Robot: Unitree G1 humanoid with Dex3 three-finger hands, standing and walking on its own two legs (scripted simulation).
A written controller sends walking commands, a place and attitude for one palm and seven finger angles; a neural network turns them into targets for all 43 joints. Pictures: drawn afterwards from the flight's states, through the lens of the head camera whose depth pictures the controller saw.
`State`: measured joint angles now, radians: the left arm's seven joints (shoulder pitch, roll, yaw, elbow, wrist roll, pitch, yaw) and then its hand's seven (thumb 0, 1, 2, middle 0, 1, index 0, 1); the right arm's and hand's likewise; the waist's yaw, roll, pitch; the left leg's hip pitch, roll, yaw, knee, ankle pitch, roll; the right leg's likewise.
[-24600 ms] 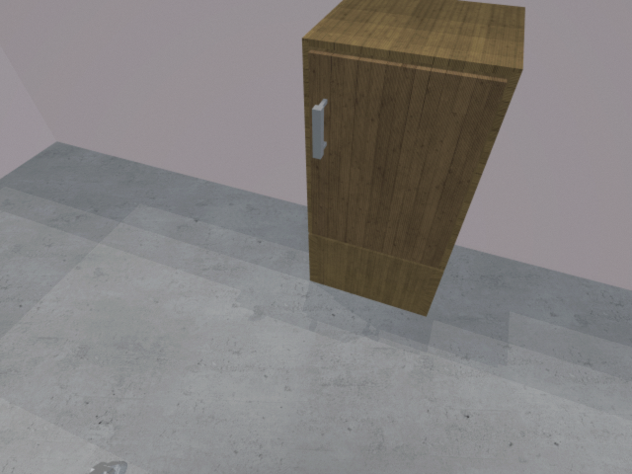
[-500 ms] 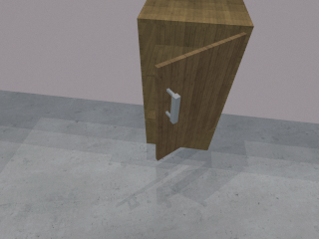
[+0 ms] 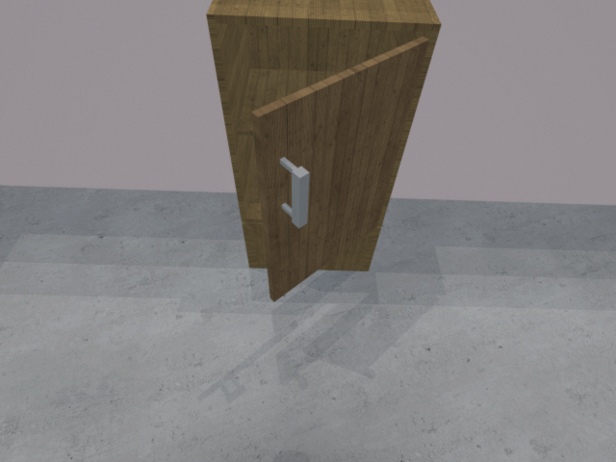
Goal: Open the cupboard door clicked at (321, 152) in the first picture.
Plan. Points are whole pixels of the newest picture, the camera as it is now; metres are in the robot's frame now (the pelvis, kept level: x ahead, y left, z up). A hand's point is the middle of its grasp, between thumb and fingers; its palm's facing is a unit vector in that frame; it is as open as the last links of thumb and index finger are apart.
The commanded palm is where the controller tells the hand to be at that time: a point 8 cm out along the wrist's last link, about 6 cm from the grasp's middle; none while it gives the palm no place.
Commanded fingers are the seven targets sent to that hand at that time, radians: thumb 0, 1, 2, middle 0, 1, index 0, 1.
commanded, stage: walk to a spot facing it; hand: left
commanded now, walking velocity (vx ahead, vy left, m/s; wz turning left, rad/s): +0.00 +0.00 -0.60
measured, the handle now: (292, 193) +0.57 +0.07 -0.03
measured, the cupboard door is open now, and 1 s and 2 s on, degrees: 42 42 42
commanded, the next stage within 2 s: none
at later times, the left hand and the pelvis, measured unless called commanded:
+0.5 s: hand out of the picture +0.11 +0.15 -0.16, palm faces -0.24 -0.94 -0.25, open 7.4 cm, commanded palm none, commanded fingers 0.00 0.90 0.90 -0.20 -0.30 -0.20 -0.30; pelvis -0.01 -0.03 +0.01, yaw -17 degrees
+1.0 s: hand (265, 435) +0.18 +0.08 -0.16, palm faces -0.54 -0.80 -0.28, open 7.4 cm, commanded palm none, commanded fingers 0.00 0.90 0.90 -0.20 -0.30 -0.20 -0.30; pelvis -0.01 -0.05 +0.00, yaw -35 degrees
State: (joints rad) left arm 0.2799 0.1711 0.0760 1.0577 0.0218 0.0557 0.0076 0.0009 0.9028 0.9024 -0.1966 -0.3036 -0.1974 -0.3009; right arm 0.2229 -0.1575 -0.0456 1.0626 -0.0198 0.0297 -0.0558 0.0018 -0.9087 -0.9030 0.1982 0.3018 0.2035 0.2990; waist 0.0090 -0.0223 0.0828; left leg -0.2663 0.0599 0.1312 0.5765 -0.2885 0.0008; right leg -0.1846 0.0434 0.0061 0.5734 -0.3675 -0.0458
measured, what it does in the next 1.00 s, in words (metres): steps on the spot, turning right: right foot, then left foot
